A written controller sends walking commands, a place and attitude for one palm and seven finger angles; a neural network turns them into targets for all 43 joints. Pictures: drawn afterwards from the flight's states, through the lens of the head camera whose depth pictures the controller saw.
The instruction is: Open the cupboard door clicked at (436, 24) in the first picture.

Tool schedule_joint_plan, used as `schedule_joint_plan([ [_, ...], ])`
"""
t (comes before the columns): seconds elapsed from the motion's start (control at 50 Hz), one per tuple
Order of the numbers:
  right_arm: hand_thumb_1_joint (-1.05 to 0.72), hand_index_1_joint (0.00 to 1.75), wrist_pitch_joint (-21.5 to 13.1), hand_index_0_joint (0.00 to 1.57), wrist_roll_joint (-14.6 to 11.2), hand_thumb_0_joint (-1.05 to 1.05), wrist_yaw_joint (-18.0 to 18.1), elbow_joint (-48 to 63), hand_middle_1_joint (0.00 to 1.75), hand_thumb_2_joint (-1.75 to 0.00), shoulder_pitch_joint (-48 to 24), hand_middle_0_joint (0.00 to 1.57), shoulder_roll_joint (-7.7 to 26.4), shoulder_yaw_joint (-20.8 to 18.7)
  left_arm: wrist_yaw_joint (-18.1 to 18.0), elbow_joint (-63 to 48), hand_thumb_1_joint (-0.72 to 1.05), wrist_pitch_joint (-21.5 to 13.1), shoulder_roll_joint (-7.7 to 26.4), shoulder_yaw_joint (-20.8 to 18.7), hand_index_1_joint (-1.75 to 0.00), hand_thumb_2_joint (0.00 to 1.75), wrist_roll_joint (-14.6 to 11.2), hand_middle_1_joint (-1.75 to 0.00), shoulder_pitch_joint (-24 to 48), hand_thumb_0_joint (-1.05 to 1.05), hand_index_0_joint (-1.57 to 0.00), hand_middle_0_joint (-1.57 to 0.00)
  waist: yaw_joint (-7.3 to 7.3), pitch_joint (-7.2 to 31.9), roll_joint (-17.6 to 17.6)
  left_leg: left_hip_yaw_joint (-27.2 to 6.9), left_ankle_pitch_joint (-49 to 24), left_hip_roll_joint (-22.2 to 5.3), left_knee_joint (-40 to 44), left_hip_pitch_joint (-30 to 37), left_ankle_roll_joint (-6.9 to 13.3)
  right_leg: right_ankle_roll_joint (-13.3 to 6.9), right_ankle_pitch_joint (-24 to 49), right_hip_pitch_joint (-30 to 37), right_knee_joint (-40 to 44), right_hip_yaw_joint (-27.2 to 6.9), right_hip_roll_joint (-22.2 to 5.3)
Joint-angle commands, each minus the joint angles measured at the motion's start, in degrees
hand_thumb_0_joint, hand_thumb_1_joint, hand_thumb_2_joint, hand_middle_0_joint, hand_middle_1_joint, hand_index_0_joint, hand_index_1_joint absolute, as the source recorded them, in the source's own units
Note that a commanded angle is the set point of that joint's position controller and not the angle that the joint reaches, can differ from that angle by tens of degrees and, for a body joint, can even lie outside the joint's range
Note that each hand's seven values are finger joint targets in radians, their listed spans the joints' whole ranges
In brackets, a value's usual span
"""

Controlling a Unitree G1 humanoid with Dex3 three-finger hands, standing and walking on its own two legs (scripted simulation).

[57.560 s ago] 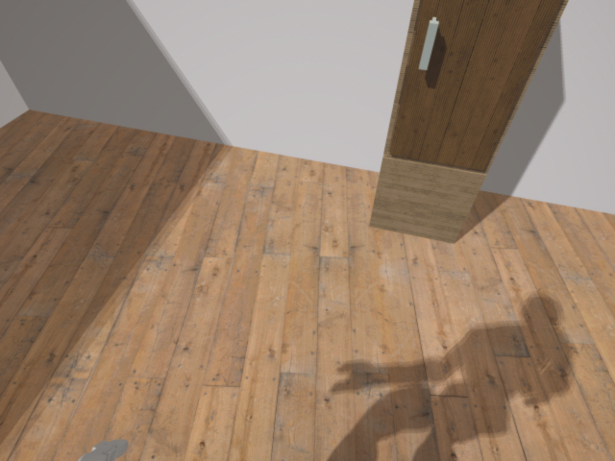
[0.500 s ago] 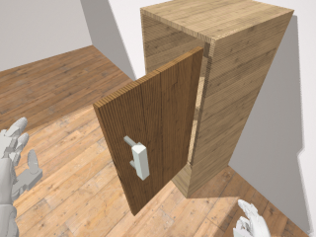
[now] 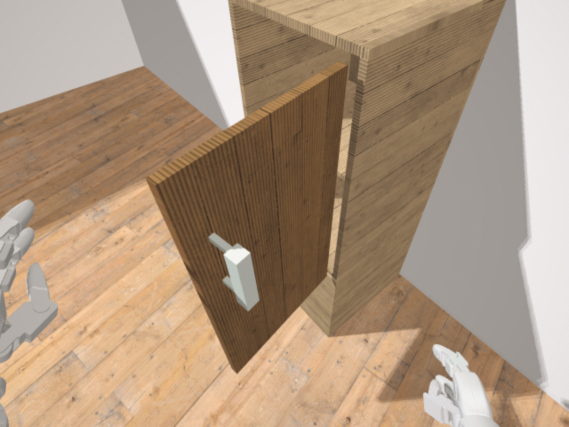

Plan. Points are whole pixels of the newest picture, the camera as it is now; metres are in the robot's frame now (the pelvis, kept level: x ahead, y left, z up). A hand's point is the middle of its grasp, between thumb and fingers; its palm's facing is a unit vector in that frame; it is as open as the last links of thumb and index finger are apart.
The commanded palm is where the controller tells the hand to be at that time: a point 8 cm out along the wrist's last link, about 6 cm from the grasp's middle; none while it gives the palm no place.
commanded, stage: step back with the hand held close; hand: left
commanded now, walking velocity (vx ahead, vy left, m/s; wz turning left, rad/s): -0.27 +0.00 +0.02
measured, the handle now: (232, 271) +0.31 +0.11 +0.06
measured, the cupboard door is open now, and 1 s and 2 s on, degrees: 99 99 99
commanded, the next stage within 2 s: stop stepping back and stand still in 0.90 s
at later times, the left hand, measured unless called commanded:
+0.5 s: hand out of the picture +0.07 +0.32 +0.16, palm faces +0.48 -0.73 -0.49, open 7.4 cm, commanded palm +0.02 +0.35 +0.17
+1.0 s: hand out of the picture -0.03 +0.31 +0.17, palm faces +0.35 -0.81 -0.47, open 7.4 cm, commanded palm -0.09 +0.35 +0.17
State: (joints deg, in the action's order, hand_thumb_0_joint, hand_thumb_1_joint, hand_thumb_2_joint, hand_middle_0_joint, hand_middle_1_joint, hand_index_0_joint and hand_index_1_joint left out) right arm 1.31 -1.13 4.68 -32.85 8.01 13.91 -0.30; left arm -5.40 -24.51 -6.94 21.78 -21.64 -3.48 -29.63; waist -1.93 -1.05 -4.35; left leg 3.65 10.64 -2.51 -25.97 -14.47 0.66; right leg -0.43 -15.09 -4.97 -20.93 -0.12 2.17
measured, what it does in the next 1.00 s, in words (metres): walks backwards: left foot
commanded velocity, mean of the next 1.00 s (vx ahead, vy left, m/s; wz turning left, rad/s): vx -0.32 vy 0.00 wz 0.03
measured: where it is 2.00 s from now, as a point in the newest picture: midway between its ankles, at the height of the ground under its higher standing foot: outside the picture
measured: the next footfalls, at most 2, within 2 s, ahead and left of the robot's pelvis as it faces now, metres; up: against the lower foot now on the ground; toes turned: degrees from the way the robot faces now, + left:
left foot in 0.64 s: -0.03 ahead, +0.14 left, +0.00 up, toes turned +2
right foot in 1.02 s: -0.32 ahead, -0.03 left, +0.00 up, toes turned -6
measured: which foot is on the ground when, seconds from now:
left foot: down 0.00-0.50, up 0.52-0.62, down 0.64-1.00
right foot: down 0.00-0.64, up 0.66-1.00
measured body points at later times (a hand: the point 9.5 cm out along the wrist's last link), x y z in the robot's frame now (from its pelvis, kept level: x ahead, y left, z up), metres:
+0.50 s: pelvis -0.11 +0.04 -0.02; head -0.08 +0.04 +0.43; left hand +0.04 +0.35 +0.18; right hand +0.08 -0.18 -0.10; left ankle +0.03 +0.11 -0.74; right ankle -0.10 -0.09 -0.74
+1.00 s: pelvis -0.25 +0.06 -0.01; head -0.22 +0.08 +0.44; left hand -0.06 +0.35 +0.19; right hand -0.07 -0.17 -0.09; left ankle -0.08 +0.14 -0.74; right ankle -0.36 -0.04 -0.74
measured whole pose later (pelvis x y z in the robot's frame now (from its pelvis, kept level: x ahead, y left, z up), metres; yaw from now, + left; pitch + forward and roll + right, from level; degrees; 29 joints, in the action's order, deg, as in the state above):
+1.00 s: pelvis -0.25 +0.06 -0.01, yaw -3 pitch +4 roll -2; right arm -5.3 0.9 2.2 -34.1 10.0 9.3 0.5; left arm -8.9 -34.7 -10.6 27.1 -25.7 -5.0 -33.3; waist -0.3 0.9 0.6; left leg 4.2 -3.6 -1.2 -18.6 -28.5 1.6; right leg -2.5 -25.1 -5.8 -25.5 3.0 3.0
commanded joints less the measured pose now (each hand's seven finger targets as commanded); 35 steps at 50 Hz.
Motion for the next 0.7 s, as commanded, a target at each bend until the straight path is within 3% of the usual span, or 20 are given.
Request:
schedule_joint_plan([
  [0.0, -0.9, 0.3, -1.23, 0.2, -0.05, 0.0, 0.59, 10.63, 0.3, -0.9, -4.4, 0.2, 5.64, -2.67, -1.66, -11.92, 0.9, -2.63, 12.51, -8.35, -0.3, 0.9, -0.49, -0.3, -0.07, 0.0, -0.2, -0.2, 0.87, 10.13, 6.16, -0.95, -21.79, -1.97, -1.19, 12.87, 1.56, 2.76, 30.98, -7.22, 0.39, -1.49, -5.1],
  [0.02, -0.9, 0.3, -1.12, 0.2, -0.01, 0.0, 0.74, 10.77, 0.3, -0.9, -4.75, 0.2, 5.66, -2.55, -1.95, -12.18, 0.9, -2.63, 13.16, -8.8, -0.3, 0.9, -0.52, -0.3, -0.48, 0.0, -0.2, -0.2, 0.78, 9.84, 4.15, -1.39, -21.9, -1.97, -0.95, 11.86, 1.62, 2.43, 29.36, -7.14, 0.02, -1.63, -5.13],
  [0.08, -0.9, 0.3, -1.23, 0.2, -0.1, 0.0, 0.76, 11.78, 0.3, -0.9, -4.3, 0.2, 5.57, -2.58, -2.45, -15.25, 0.9, -3.02, 13.74, -9.55, -0.3, 0.9, -0.66, -0.3, -1.29, 0.0, -0.2, -0.2, 0.69, 10.53, 3.19, -1.91, -20.51, -2.57, 0.01, 10.46, 1.58, 1.91, 24.82, -7.06, -1.19, -1.71, -4.26],
  [0.16, -0.9, 0.3, -2.05, 0.2, 0.0, 0.0, 0.65, 12.17, 0.3, -0.9, -3.8, 0.2, 5.87, -2.68, -3.17, -17.26, 0.9, -3.99, 13.83, -10.12, -0.3, 0.9, -0.56, -0.3, -2.64, 0.0, -0.2, -0.2, 0.79, 9.26, -1.41, -3.3, -12.16, -3.33, 2.39, 5.91, 1.59, 1.28, 15.46, -7.21, -2.15, -1.91, -3.3],
  [0.24, -0.9, 0.3, -3.59, 0.2, 0.08, 0.0, 0.63, 12.32, 0.3, -0.9, -3.38, 0.2, 6.57, -2.77, -3.7, -17.35, 0.9, -5.51, 12.83, -10.53, -0.3, 0.9, 0.01, -0.3, -2.95, 0.0, -0.2, -0.2, 1.07, 5.92, -4.71, -7.52, 9.78, -5.54, 9.37, -5.9, 2.69, 1.1, 3.97, -3.36, -5.79, -1.01, -1.25],
  [0.32, -0.9, 0.3, -5.41, 0.2, 0.37, 0.0, 0.67, 12.24, 0.3, -0.9, -3.42, 0.2, 7.57, -3.28, -3.91, -15.74, 0.9, -6.67, 11.62, -11.46, -0.3, 0.9, 1.29, -0.3, -1.55, 0.0, -0.2, -0.2, 0.6, 3.27, -10.31, -14.23, 32.02, -10.28, 18.95, -24.28, 4.97, 1.27, -1.54, 6.76, -17.03, 1.78, 1.97],
  [0.36, -0.9, 0.3, -6.14, 0.2, 0.2, 0.0, 0.37, 11.59, 0.3, -0.9, -2.44, 0.2, 7.02, -3.49, -3.84, -15.13, 0.9, -6.95, 11.59, -11.68, -0.3, 0.9, 1.24, -0.3, -1.6, 0.0, -0.2, -0.2, 0.54, 3.81, -7.07, -12.89, 30.7, -9.95, 16.8, -24.02, 4.77, 0.59, -3.26, 5.62, -16.87, 1.74, 1.79],
  [0.4, -0.9, 0.3, -6.84, 0.2, 0.26, 0.0, 0.06, 11.09, 0.3, -0.9, -2.19, 0.2, 6.43, -3.53, -3.65, -15.9, 0.9, -7.14, 11.45, -10.87, -0.3, 0.9, 0.79, -0.3, -1.73, 0.0, -0.2, -0.2, 1.02, 3.36, -2.42, -10.57, 27.08, -6.83, 11.54, -18.77, 3.1, -0.82, -8.07, -1.34, -9.52, -0.71, 0.41],
  [0.44, -0.9, 0.3, -7.04, 0.2, 0.61, 0.0, -0.27, 10.24, 0.3, -0.9, -2.08, 0.2, 5.32, -3.3, -3.68, -17.56, 0.9, -7.5, 11.23, -9.12, -0.3, 0.9, 0.07, -0.3, -0.53, 0.0, -0.2, -0.2, 2.0, 2.6, 3.5, -5.76, 17.17, -1.11, 0.2, -6.23, -0.02, -3.96, -15.33, -16.36, 3.44, -9.33, -5.28],
  [0.46, -0.9, 0.3, -7.0, 0.2, 0.73, 0.0, -0.72, 8.39, 0.3, -0.9, -0.67, 0.2, 4.81, -3.19, -4.18, -16.43, 0.9, -7.88, 11.14, -8.51, -0.3, 0.9, -0.27, -0.3, -0.45, 0.0, -0.2, -0.2, 2.6, 4.25, 7.87, -3.28, 7.9, 1.05, -10.85, 3.0, -1.25, -6.33, -10.95, -23.94, 8.06, -15.04, -11.33],
  [0.48, -0.9, 0.3, -7.02, 0.2, 0.24, 0.0, -0.87, 7.26, 0.3, -0.9, 0.18, 0.2, 5.17, -3.83, -4.31, -17.28, 0.9, -7.57, 10.46, -6.77, -0.3, 0.9, -0.13, -0.3, 1.45, 0.0, -0.2, -0.2, 2.5, 6.75, 15.29, -4.02, 7.16, 2.61, -19.66, 5.68, -1.56, -8.03, -6.74, -25.85, 8.16, -17.33, -15.35],
  [0.5, -0.9, 0.3, -7.21, 0.2, 0.37, 0.0, -0.66, 7.27, 0.3, -0.9, -0.5, 0.2, 5.34, -3.86, -4.53, -17.86, 0.9, -7.42, 11.11, -7.07, -0.3, 0.9, 0.35, -0.3, 2.54, 0.0, -0.2, -0.2, 2.38, 6.56, 16.52, -4.81, 7.81, 2.56, -23.85, 4.35, -1.19, -8.62, 0.41, -25.09, 6.45, -16.78, -16.6],
  [0.52, -0.9, 0.3, -7.44, 0.2, 0.63, 0.0, -0.28, 6.82, 0.3, -0.9, -0.43, 0.2, 5.26, -3.6, -4.74, -17.84, 0.9, -7.16, 11.61, -7.51, -0.3, 0.9, 0.6, -0.3, 3.4, 0.0, -0.2, -0.2, 2.53, 7.0, 16.03, -4.98, 8.9, 2.79, -24.39, 3.33, -1.02, -8.57, 6.87, -23.64, 4.85, -15.74, -16.51],
  [0.56, -0.9, 0.3, -7.24, 0.2, 1.02, 0.0, 0.35, 6.93, 0.3, -0.9, -1.21, 0.2, 4.13, -2.43, -4.94, -16.92, 0.9, -6.32, 12.02, -7.61, -0.3, 0.9, 0.76, -0.3, 4.91, 0.0, -0.2, -0.2, 3.15, 4.08, 12.23, -5.1, 7.2, 1.19, -10.71, 2.1, -0.62, -5.05, 12.31, -19.94, 0.05, -11.0, -13.32],
  [0.58, -0.9, 0.3, -7.3, 0.2, 0.89, 0.0, 0.87, 6.89, 0.3, -0.9, -1.75, 0.2, 4.93, -2.06, -4.9, -17.95, 0.9, -6.38, 12.53, -7.49, -0.3, 0.9, 0.65, -0.3, 7.12, 0.0, -0.2, -0.2, 3.22, 2.0, 7.01, -5.11, 1.82, 0.69, -0.54, 2.41, -0.4, -2.19, 12.42, -19.37, -4.37, -7.84, -9.26],
  [0.6, -0.9, 0.3, -7.58, 0.2, 0.94, 0.0, 1.32, 7.44, 0.3, -0.9, -2.93, 0.2, 6.63, -2.11, -4.99, -19.08, 0.9, -6.9, 12.89, -8.1, -0.3, 0.9, 0.68, -0.3, 8.13, 0.0, -0.2, -0.2, 2.04, 1.54, -3.49, -12.13, -6.97, -5.12, 5.8, 0.44, 1.39, 0.75, 6.47, -18.21, -10.38, -3.9, -3.15],
  [0.62, -0.9, 0.3, -8.03, 0.2, 1.28, 0.0, 1.67, 7.44, 0.3, -0.9, -3.84, 0.2, 7.04, -2.45, -5.36, -19.62, 0.9, -7.26, 14.62, -9.45, -0.3, 0.9, 1.35, -0.3, 9.72, 0.0, -0.2, -0.2, 1.45, 2.57, -11.37, -18.2, -13.31, -11.5, 8.25, -2.76, 3.74, 1.46, -1.98, -15.64, -18.25, -1.51, -0.91],
  [0.64, -0.9, 0.3, -9.11, 0.2, 1.66, 0.0, 1.16, 6.72, 0.3, -0.9, -1.49, 0.2, 5.01, -2.28, -5.5, -18.29, 0.9, -7.81, 13.56, -10.13, -0.3, 0.9, 0.69, -0.3, 8.28, 0.0, -0.2, -0.2, 1.03, 5.95, -10.29, -18.99, -20.76, -14.07, 8.53, -0.58, 6.01, 0.89, -10.7, -15.0, -24.76, -2.37, 0.5],
  [0.66, -0.9, 0.3, -9.86, 0.2, 2.26, 0.0, 0.51, 6.27, 0.3, -0.9, -0.81, 0.2, 4.55, -2.58, -5.08, -17.43, 0.9, -8.25, 13.43, -10.23, -0.3, 0.9, 0.75, -0.3, 6.03, 0.0, -0.2, -0.2, 1.45, 8.68, -11.19, -21.79, -11.37, -15.78, 12.42, -1.99, 6.52, 0.91, -16.24, -13.76, -32.89, -2.99, 1.39],
  [0.68, -0.9, 0.3, -10.11, 0.2, 2.67, 0.0, 0.0, 6.32, 0.3, -0.9, -0.44, 0.2, 4.78, -2.97, -5.11, -18.45, 0.9, -8.35, 13.33, -11.21, -0.3, 0.9, 0.51, -0.3, 4.26, 0.0, -0.2, -0.2, 1.37, 9.73, -10.01, -23.82, -3.3, -16.99, 13.58, -4.98, 7.9, 0.78, -15.96, -12.25, -37.65, -4.49, 1.35],
])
